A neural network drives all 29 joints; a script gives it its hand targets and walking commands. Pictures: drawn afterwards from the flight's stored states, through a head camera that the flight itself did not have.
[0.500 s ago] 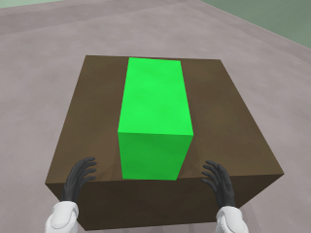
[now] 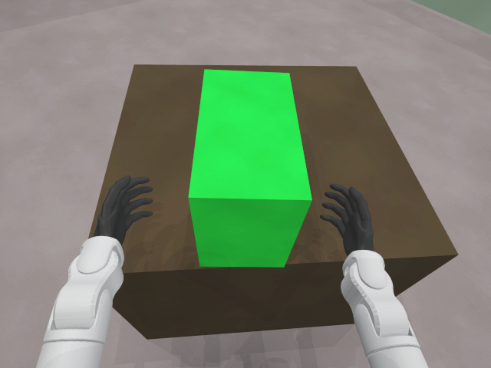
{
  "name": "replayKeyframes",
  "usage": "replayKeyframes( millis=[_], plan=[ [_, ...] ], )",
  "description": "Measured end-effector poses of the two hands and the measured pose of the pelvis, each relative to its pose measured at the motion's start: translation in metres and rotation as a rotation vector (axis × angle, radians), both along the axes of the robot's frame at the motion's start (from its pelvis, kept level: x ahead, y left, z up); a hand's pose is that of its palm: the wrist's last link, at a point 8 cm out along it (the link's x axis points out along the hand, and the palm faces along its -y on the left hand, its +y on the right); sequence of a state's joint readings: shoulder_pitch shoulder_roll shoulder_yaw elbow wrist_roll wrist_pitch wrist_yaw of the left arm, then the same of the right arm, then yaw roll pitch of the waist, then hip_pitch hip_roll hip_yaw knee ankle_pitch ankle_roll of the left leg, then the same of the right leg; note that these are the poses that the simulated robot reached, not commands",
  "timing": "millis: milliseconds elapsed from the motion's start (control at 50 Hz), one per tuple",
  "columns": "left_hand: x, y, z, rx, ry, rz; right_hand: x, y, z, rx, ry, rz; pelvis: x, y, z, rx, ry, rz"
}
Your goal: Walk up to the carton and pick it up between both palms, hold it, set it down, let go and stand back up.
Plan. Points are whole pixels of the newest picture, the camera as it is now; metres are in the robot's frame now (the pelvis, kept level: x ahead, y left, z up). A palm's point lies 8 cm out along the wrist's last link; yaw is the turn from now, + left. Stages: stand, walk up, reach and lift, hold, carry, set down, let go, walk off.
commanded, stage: reach and lift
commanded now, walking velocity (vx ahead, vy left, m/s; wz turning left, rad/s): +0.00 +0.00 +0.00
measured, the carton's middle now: (244, 169) +0.47 +0.04 +0.00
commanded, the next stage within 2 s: none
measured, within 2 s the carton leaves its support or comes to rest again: neither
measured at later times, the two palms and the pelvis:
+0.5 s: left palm (124, 171) +0.35 +0.22 +0.11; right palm (356, 185) +0.37 -0.14 +0.10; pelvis -0.01 -0.01 +0.00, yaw +0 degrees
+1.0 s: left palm (129, 119) +0.41 +0.22 +0.16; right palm (353, 134) +0.43 -0.13 +0.15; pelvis +0.00 -0.01 +0.00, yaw +1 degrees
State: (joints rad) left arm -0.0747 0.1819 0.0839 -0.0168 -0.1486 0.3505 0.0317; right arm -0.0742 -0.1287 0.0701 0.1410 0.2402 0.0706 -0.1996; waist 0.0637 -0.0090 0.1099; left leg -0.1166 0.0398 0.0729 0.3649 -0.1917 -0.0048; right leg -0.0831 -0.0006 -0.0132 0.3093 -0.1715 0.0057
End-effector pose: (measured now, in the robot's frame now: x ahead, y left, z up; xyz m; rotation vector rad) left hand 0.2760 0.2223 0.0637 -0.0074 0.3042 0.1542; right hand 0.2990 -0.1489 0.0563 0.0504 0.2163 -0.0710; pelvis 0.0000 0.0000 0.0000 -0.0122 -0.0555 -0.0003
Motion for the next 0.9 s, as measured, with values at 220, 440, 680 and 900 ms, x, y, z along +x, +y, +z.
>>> replayKeyframes(
  millis=[220,440,680,900],
  plan=[
    [0.032,-0.011,0.012,-0.020,0.030,-0.010,0.030,0.006,0.011,0.017,0.021,0.015,-0.007,-0.004,-0.001,0.002,0.050,-0.003],
    [0.061,-0.009,0.045,-0.008,0.005,-0.010,0.061,0.005,0.044,-0.006,-0.017,0.023,-0.006,-0.008,-0.001,0.001,0.051,0.000],
    [0.096,-0.012,0.065,-0.012,0.016,-0.017,0.095,0.009,0.068,-0.002,-0.003,0.030,-0.002,-0.010,-0.001,-0.003,0.092,0.007],
    [0.123,-0.007,0.091,-0.007,0.000,-0.011,0.120,0.015,0.093,-0.018,0.008,0.043,0.002,-0.008,-0.002,-0.003,0.116,0.008]
  ],
)
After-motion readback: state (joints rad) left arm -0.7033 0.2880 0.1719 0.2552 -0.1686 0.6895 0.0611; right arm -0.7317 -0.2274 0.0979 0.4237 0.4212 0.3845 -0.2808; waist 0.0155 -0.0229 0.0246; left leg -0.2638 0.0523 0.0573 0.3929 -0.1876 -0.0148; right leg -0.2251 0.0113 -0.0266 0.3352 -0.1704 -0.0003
